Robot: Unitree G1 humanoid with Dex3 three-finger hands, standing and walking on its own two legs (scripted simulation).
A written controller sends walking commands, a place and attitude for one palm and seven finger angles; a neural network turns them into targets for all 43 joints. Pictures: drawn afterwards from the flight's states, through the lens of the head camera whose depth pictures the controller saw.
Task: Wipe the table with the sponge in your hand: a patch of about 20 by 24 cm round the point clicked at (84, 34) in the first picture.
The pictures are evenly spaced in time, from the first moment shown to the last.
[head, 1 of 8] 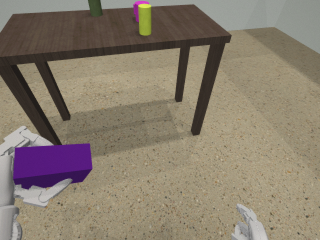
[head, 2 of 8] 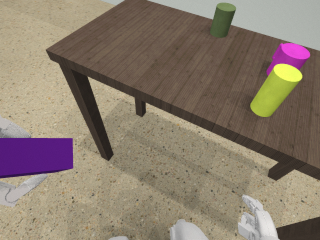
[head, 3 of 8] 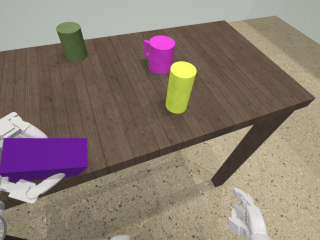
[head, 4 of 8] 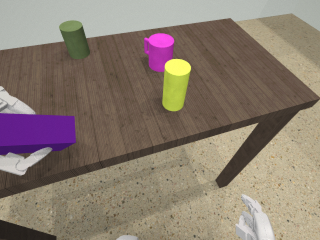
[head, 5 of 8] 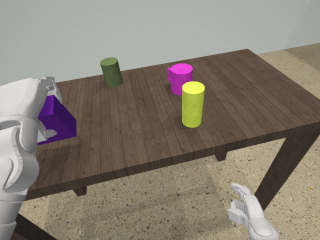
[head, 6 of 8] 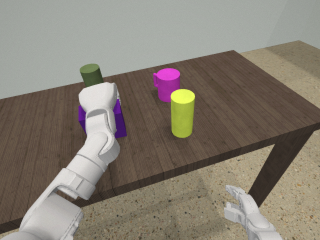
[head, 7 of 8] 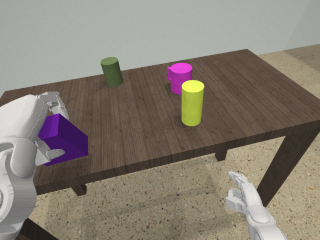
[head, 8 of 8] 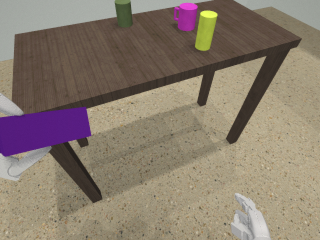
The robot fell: no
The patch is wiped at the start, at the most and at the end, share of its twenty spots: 0.00 0.95 0.95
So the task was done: yes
